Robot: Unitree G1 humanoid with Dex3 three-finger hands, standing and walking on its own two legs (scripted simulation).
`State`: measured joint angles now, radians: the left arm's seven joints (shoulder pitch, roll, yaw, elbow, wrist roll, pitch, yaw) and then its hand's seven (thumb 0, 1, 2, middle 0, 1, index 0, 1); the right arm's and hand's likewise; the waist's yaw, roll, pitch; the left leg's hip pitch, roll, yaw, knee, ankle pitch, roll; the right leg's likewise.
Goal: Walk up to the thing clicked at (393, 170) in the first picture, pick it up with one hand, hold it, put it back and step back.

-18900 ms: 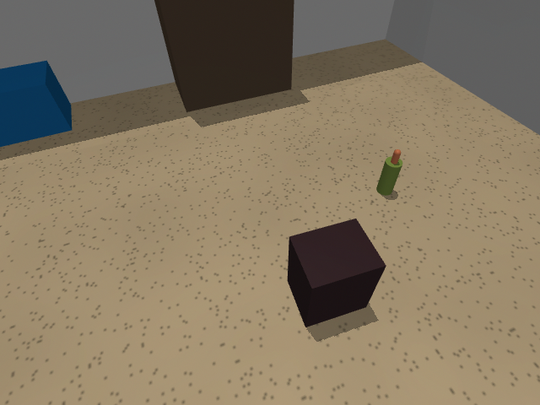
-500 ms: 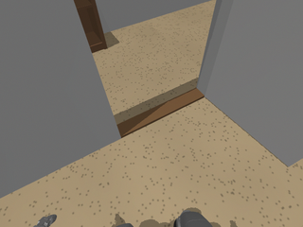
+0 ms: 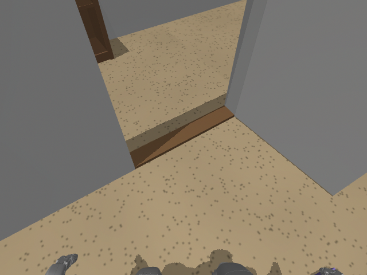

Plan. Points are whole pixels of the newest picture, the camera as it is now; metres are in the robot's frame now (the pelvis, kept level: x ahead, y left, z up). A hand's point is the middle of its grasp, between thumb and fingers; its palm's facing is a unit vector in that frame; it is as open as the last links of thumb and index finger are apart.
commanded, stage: walk up
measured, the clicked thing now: out of the picture -0.92 +0.74 -0.61
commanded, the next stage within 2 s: stand in 0.52 s
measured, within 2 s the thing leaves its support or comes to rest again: neither
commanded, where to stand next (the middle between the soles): +0.04 +0.01 m, yaw +1 degrees
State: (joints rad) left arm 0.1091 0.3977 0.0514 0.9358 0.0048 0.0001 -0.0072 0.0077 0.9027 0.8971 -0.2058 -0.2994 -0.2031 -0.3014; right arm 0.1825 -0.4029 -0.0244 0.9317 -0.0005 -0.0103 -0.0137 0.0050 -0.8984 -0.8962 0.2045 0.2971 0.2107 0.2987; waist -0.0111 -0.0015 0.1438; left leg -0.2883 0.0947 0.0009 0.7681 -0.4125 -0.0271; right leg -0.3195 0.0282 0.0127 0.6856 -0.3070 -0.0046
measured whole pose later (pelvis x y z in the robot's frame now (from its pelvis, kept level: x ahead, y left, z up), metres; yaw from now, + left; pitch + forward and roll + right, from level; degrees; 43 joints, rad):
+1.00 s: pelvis +0.00 +0.01 +0.03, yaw +0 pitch -3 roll +1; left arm 0.09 0.36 0.00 1.15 0.00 -0.02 -0.01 0.01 0.90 0.90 -0.20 -0.30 -0.20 -0.30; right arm 0.10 -0.36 -0.01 1.15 -0.01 -0.01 0.01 0.00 -0.90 -0.90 0.20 0.30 0.21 0.30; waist -0.01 0.00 0.05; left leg -0.08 0.03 0.01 0.33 -0.19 -0.04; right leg -0.16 -0.03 0.03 0.36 -0.15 0.03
